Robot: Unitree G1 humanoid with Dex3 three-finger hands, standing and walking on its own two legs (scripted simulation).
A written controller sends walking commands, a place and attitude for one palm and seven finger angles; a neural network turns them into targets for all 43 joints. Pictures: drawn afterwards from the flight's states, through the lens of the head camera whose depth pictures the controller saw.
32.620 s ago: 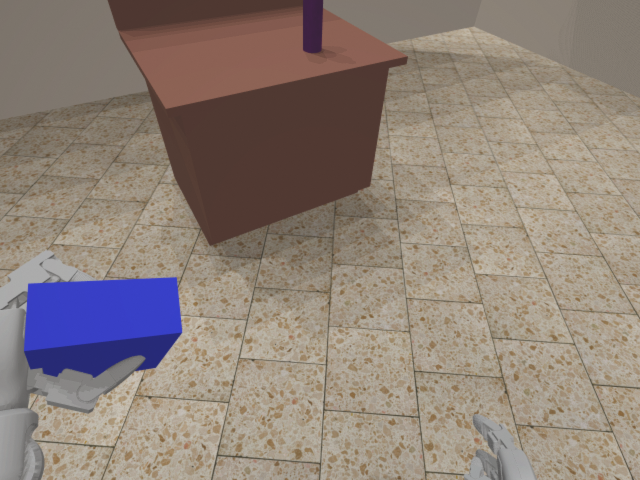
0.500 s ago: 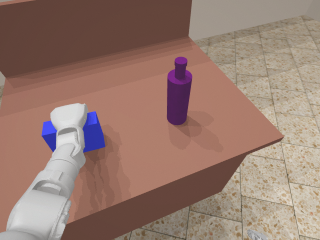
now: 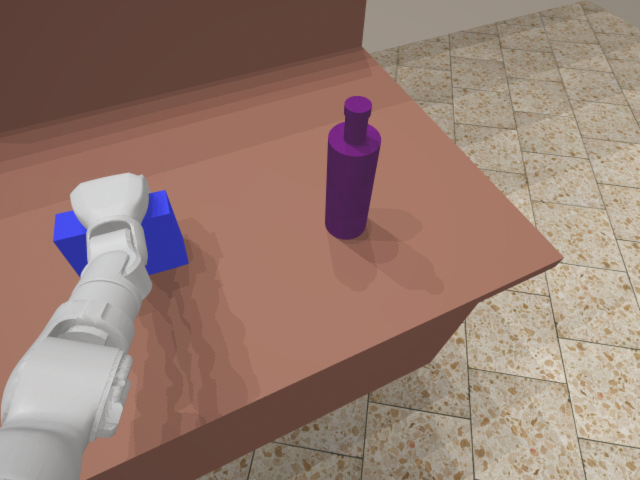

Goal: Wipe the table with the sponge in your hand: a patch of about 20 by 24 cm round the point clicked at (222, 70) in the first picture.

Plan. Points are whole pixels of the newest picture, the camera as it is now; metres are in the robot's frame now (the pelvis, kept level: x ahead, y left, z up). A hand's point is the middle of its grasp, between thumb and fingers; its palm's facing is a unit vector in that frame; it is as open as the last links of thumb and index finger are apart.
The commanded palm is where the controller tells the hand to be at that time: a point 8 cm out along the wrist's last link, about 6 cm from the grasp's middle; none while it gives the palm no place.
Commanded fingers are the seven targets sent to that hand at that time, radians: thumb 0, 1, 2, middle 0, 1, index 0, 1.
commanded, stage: slide back across to the first lane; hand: left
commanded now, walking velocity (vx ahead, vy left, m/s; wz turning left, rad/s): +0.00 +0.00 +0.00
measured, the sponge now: (131, 248) +0.43 +0.28 -0.01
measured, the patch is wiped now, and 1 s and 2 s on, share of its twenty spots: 1.00 1.00 1.00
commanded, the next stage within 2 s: wipe back along the first lane in 0.70 s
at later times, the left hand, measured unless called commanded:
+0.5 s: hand (88, 229) +0.43 +0.32 +0.03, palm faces -0.14 +0.00 -0.99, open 9.4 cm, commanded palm +0.41 +0.32 +0.08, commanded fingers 0.00 0.10 1.30 -1.20 -1.60 -1.20 -1.60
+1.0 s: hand (58, 252) +0.40 +0.35 +0.03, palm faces -0.12 +0.00 -0.99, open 9.4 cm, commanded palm +0.37 +0.33 +0.07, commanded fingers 0.00 0.10 1.30 -1.20 -1.60 -1.20 -1.60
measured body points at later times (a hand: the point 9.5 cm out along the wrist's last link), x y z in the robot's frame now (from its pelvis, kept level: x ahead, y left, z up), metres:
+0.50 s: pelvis +0.02 +0.01 +0.01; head +0.09 +0.01 +0.45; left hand +0.44 +0.32 +0.09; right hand +0.08 -0.26 -0.12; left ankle +0.01 +0.13 -0.72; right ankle +0.01 -0.13 -0.72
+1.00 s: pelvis +0.03 +0.01 +0.01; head +0.08 +0.02 +0.45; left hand +0.40 +0.35 +0.08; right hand +0.14 -0.25 -0.12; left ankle +0.01 +0.13 -0.72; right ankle +0.01 -0.13 -0.72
